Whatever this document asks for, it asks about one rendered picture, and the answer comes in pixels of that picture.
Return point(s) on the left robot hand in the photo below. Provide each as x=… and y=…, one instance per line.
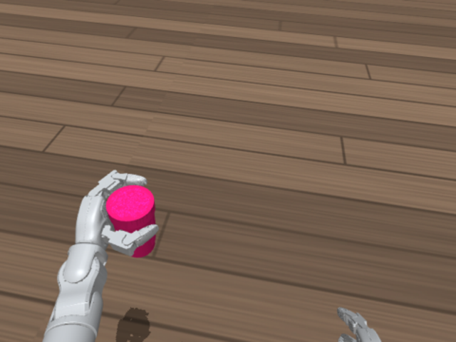
x=93, y=224

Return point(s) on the cup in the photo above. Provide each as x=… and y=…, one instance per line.
x=131, y=208

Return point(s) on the left robot arm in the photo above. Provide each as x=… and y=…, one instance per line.
x=77, y=312

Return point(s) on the right robot hand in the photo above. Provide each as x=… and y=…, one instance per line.
x=358, y=325

